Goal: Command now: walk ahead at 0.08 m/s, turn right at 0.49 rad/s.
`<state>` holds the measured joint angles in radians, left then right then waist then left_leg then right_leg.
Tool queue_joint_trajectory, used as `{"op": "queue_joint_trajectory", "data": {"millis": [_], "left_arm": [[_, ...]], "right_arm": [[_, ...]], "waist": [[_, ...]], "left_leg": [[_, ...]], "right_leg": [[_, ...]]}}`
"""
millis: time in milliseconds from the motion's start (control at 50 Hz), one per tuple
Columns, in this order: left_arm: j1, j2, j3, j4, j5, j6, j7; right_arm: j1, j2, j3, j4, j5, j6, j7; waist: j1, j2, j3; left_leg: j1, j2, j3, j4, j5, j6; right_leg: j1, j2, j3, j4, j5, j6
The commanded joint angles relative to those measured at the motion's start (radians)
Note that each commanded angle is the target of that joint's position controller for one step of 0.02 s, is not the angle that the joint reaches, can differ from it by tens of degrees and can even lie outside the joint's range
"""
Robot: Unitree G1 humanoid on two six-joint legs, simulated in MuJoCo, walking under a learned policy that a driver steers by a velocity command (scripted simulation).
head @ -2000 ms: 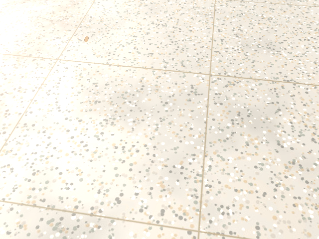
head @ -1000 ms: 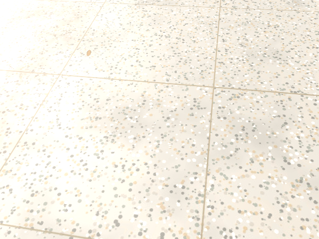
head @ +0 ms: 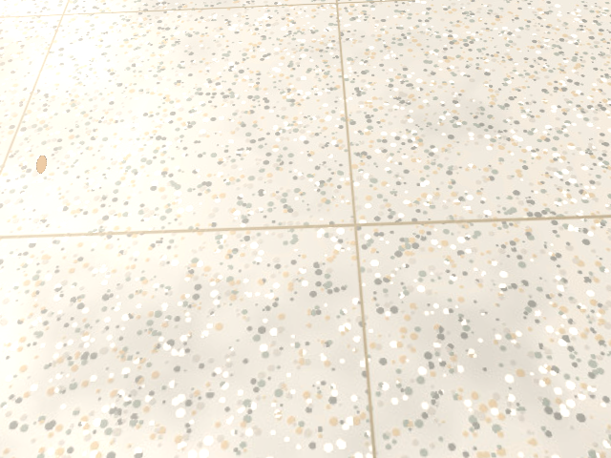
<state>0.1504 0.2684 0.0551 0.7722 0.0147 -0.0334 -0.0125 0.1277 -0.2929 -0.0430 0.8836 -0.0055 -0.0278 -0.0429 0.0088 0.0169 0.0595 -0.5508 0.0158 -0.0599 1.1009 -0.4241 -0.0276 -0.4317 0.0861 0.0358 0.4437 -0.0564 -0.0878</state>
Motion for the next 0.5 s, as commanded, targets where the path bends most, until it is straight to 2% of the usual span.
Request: {"op": "queue_joint_trajectory", "data": {"millis": [20, 80, 120, 220, 260, 280, 300, 320, 340, 360, 380, 400, 420, 460, 500], "left_arm": [[0.002, 0.172, 0.048, -0.082, -0.004, -0.002, 0.022], [0.006, 0.18, 0.054, -0.099, -0.018, 0.016, 0.04], [0.008, 0.181, 0.056, -0.106, -0.019, 0.025, 0.047], [0.026, 0.178, 0.061, -0.125, -0.018, 0.048, 0.056], [0.006, 0.163, 0.054, -0.136, -0.026, 0.058, 0.06], [0.04, 0.138, 0.045, -0.132, -0.03, 0.062, 0.062], [0.099, 0.077, 0.03, -0.127, -0.022, 0.064, 0.059], [0.054, 0.119, 0.046, -0.172, -0.029, 0.05, 0.057], [0.075, 0.194, 0.065, -0.146, -0.01, 0.04, 0.056], [0.099, 0.202, 0.074, -0.119, -0.016, 0.044, 0.055], [0.122, 0.172, 0.07, -0.092, -0.015, 0.055, 0.061], [0.126, 0.149, 0.063, -0.087, -0.012, 0.064, 0.064], [0.123, 0.12, 0.054, -0.086, -0.015, 0.069, 0.063], [0.083, 0.089, 0.039, -0.099, -0.025, 0.069, 0.062], [0.042, 0.063, 0.023, -0.111, -0.021, 0.065, 0.059]], "right_arm": [[0.121, -0.073, -0.024, -0.024, -0.004, 0.012, -0.019], [0.062, -0.079, -0.028, -0.047, -0.001, 0.021, -0.021], [0.028, -0.079, -0.03, -0.063, 0.002, 0.019, -0.019], [0.02, -0.089, -0.032, -0.079, 0.017, -0.009, -0.002], [0.099, -0.095, -0.037, -0.057, 0.019, -0.02, 0.011], [0.124, -0.128, -0.047, -0.054, 0.009, -0.021, 0.013], [0.11, -0.192, -0.057, -0.071, -0.016, -0.015, 0.011], [0.079, -0.226, -0.067, -0.079, -0.05, -0.007, 0.014], [0.033, -0.17, -0.054, -0.111, -0.043, -0.012, 0.014], [-0.001, -0.136, -0.047, -0.123, -0.025, -0.014, 0.014], [-0.017, -0.119, -0.042, -0.128, -0.009, -0.014, 0.015], [-0.016, -0.105, -0.036, -0.127, 0.005, -0.013, 0.014], [-0.007, -0.094, -0.028, -0.121, 0.006, -0.009, 0.014], [0.011, -0.079, -0.021, -0.108, -0.001, -0.001, 0.012], [0.022, -0.09, -0.021, -0.098, -0.001, 0.005, 0.008]], "waist": [[-0.037, -0.114, -0.195], [-0.018, -0.124, -0.201], [-0.008, -0.144, -0.179], [0.0, -0.177, -0.172], [-0.043, -0.174, -0.185], [-0.043, -0.136, -0.191], [0.002, 0.076, -0.202], [0.007, 0.302, -0.127], [0.004, 0.196, -0.13], [0.019, 0.127, -0.132], [0.026, 0.091, -0.132], [0.018, 0.092, -0.121], [0.018, 0.094, -0.116], [0.002, 0.13, -0.109], [-0.019, 0.159, -0.116]], "left_leg": [[0.04, -0.005, -0.017, -0.113, 0.056, -0.023], [0.035, -0.015, -0.039, -0.212, 0.123, -0.039], [0.046, -0.027, -0.045, -0.275, 0.137, -0.042], [0.133, -0.054, -0.048, -0.459, 0.107, -0.026], [0.262, -0.041, -0.016, -0.651, 0.215, 0.001], [0.364, 0.032, -0.047, -0.736, 0.279, 0.028], [0.463, 0.247, -0.248, -0.789, 0.36, 0.109], [0.395, 0.363, -0.458, -0.83, 0.52, 0.268], [0.381, 0.366, -0.427, -0.812, 0.562, 0.3], [0.385, 0.31, -0.328, -0.78, 0.593, 0.261], [0.399, 0.257, -0.257, -0.758, 0.589, 0.225], [0.407, 0.245, -0.232, -0.752, 0.608, 0.224], [0.392, 0.222, -0.193, -0.753, 0.625, 0.227], [0.415, 0.186, -0.142, -0.758, 0.602, 0.227], [0.434, 0.174, -0.122, -0.752, 0.586, 0.221]], "right_leg": [[0.12, -0.249, 0.293, -0.159, 0.104, -0.177], [0.126, -0.232, 0.335, -0.166, -0.117, -0.147], [0.115, -0.218, 0.364, -0.171, -0.214, -0.131], [0.171, -0.213, 0.45, -0.138, -0.151, -0.115], [0.169, -0.188, 0.432, -0.079, -0.082, -0.08], [0.116, -0.144, 0.39, -0.02, -0.124, -0.037], [-0.002, -0.03, 0.247, 0.199, -0.363, 0.019], [-0.168, 0.089, 0.12, 0.379, -0.569, 0.065], [-0.163, 0.04, 0.168, 0.56, -0.542, 0.094], [-0.161, 0.042, 0.166, 0.632, -0.484, 0.108], [-0.156, 0.035, 0.158, 0.677, -0.445, 0.129], [-0.167, 0.031, 0.159, 0.722, -0.412, 0.148], [-0.142, 0.029, 0.145, 0.728, -0.393, 0.161], [-0.113, 0.001, 0.099, 0.607, -0.36, 0.177], [-0.035, -0.051, 0.04, 0.421, -0.353, 0.189]]}}
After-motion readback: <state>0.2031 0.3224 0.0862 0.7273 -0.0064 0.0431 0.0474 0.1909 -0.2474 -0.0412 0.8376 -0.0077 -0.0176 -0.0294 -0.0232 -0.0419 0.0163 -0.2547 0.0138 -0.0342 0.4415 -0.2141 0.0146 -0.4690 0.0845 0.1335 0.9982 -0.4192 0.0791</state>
